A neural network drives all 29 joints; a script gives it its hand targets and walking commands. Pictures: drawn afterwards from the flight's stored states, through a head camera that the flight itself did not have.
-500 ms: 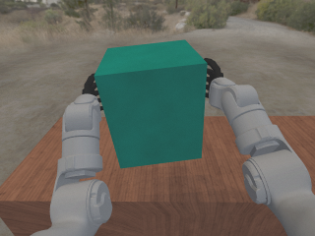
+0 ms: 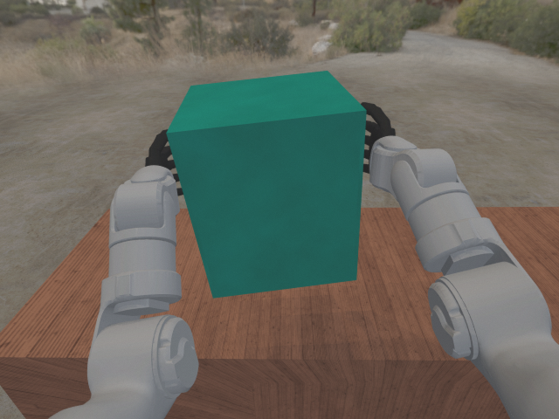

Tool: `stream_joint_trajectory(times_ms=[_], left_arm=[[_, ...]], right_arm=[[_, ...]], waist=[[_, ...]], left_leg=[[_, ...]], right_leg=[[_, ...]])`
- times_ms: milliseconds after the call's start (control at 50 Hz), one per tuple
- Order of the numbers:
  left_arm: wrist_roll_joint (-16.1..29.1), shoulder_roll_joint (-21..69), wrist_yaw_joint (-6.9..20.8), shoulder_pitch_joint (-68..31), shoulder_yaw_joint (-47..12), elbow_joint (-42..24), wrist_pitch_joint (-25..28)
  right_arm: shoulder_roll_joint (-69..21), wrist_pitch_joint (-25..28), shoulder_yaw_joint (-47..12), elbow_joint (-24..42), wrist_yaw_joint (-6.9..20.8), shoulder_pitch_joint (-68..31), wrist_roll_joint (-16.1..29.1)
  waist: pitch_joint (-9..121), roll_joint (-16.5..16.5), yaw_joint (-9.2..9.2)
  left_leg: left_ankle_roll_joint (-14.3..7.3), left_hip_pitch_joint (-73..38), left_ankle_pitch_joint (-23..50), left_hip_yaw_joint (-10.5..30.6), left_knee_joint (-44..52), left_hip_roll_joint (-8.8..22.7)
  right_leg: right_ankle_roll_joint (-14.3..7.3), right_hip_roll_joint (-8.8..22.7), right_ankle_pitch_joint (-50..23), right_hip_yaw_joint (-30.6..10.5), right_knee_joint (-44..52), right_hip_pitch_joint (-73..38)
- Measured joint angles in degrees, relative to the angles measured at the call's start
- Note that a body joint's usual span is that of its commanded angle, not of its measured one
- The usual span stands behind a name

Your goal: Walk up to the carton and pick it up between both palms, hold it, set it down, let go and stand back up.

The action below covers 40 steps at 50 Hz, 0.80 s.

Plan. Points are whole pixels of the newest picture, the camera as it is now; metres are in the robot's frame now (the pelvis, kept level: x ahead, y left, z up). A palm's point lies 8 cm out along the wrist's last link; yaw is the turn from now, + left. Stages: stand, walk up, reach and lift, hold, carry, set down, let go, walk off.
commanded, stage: set down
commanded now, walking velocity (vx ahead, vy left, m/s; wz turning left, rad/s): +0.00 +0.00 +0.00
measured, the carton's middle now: (272, 180) +0.40 +0.00 +0.25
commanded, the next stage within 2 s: none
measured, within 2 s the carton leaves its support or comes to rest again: neither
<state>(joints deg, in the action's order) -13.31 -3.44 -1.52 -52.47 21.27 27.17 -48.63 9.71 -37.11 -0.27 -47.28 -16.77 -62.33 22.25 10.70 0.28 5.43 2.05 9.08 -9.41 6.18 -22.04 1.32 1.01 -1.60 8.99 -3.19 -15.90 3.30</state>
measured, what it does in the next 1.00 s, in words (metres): stands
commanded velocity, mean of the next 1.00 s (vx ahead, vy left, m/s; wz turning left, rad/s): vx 0.00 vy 0.00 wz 0.00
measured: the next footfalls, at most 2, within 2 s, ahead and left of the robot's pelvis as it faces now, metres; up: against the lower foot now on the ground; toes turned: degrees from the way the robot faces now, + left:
none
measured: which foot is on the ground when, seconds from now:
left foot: down 0.00-1.00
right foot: down 0.00-1.00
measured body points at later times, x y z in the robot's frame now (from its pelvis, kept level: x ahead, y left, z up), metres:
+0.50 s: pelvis +0.01 -0.01 +0.00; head -0.06 +0.02 +0.44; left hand +0.41 +0.17 +0.24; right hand +0.42 -0.14 +0.25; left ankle +0.03 +0.14 -0.75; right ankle +0.00 -0.13 -0.75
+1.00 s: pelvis +0.01 -0.01 +0.00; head -0.05 +0.00 +0.45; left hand +0.41 +0.16 +0.23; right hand +0.43 -0.14 +0.24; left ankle +0.03 +0.14 -0.75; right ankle +0.00 -0.13 -0.75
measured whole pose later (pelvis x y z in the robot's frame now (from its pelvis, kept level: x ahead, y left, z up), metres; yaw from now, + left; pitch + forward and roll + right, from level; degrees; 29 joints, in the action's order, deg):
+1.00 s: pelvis +0.01 -0.01 +0.00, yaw +1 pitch -7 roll -1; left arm -19.7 0.9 -2.4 -50.0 25.8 30.2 -32.2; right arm 3.6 -11.2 12.0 -58.1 -6.9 -58.7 4.6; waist 1.8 -1.7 2.3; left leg 2.9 2.3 -8.8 5.7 -18.0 1.7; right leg -0.1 -1.1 10.6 -0.8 -15.5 -2.2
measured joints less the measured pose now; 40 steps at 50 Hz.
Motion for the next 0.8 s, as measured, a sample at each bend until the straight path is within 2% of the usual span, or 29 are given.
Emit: stream_joint_trajectory(times_ms=[140,280,360,460,640,720,800], left_arm=[[-1.2,-0.9,0.3,-4.1,2.8,4.3,5.6],[-5.9,-1.1,2.0,-7.2,5.9,9.2,12.2],[-7.7,-0.1,2.3,-5.0,5.8,7.4,13.4],[-7.0,1.7,1.3,0.9,3.5,2.4,13.9],[-2.7,3.4,-1.7,8.1,-0.5,-4.3,14.1],[-2.3,3.4,-1.8,6.7,0.1,-3.3,14.1],[-3.3,3.3,-1.3,3.9,2.0,-0.5,14.5]], right_arm=[[-1.4,5.8,3.5,-4.9,2.0,-4.2,-4.4],[-3.8,15.1,10.5,-11.8,5.0,-6.5,-11.4],[-5.3,19.1,11.7,-12.1,6.3,-3.9,-13.7],[-6.3,22.6,9.9,-9.3,7.3,2.2,-13.8],[-5.0,23.9,3.9,-2.2,7.2,9.9,-9.6],[-4.5,22.5,4.1,-1.9,7.1,8.5,-9.9],[-4.6,22.1,6.1,-4.4,7.4,5.8,-11.7]], waist=[[-1.4,-0.3,-0.60],[-3.7,-1.5,-0.72],[-5.7,-2.4,-0.63],[-8.0,-3.2,-0.78],[-9.4,-2.4,-1.13],[-9.2,-1.8,-1.22],[-8.7,-1.5,-1.84]], left_leg=[[0.0,-1.8,0.4,-0.2,1.1,0.0],[0.1,-4.8,1.0,0.2,3.2,-0.3],[0.2,-6.4,1.0,0.4,3.9,-0.4],[0.5,-7.2,0.6,0.7,3.6,-0.2],[0.8,-6.4,-0.4,1.0,2.0,0.1],[0.7,-6.2,-0.3,0.7,2.3,0.0],[0.6,-6.1,0.2,0.1,3.1,0.1]], right_leg=[[0.0,0.1,-0.2,0.0,0.7,-1.6],[-0.2,0.6,0.0,0.7,1.8,-4.4],[-0.4,0.7,0.2,1.2,2.2,-6.0],[-0.6,0.6,0.7,1.8,2.0,-7.0],[-0.9,0.3,1.7,2.8,0.8,-6.6],[-0.9,0.4,2.0,2.8,0.1,-5.9],[-0.9,0.6,1.9,2.3,-0.1,-5.1]])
